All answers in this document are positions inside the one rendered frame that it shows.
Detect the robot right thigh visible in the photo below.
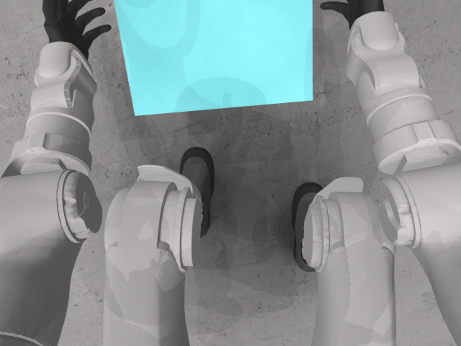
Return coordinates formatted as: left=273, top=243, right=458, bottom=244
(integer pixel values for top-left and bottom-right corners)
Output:
left=304, top=192, right=396, bottom=346

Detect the robot thigh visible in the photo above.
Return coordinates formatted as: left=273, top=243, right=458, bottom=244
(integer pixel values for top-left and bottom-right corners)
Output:
left=103, top=181, right=202, bottom=346
left=304, top=192, right=396, bottom=346

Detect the robot left hand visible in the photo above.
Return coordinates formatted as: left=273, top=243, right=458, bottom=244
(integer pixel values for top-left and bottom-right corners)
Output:
left=42, top=0, right=112, bottom=60

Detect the robot left forearm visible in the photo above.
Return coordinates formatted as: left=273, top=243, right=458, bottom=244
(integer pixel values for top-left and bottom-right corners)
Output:
left=0, top=42, right=97, bottom=178

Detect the carton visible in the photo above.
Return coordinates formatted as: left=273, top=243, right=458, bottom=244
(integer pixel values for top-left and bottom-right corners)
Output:
left=114, top=0, right=313, bottom=116

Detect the robot right forearm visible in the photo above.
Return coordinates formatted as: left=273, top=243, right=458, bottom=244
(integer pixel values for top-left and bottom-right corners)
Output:
left=344, top=11, right=461, bottom=174

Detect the robot right hand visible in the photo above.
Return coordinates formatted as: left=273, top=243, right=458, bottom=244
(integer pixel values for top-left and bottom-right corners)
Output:
left=320, top=0, right=385, bottom=29

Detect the right robot upper arm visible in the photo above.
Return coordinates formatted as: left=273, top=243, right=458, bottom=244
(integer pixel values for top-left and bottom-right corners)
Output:
left=378, top=161, right=461, bottom=346

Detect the left robot upper arm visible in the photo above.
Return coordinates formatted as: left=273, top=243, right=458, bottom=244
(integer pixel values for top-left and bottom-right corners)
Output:
left=0, top=169, right=102, bottom=346

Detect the robot left thigh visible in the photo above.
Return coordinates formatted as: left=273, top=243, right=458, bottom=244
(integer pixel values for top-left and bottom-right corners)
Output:
left=103, top=181, right=202, bottom=346

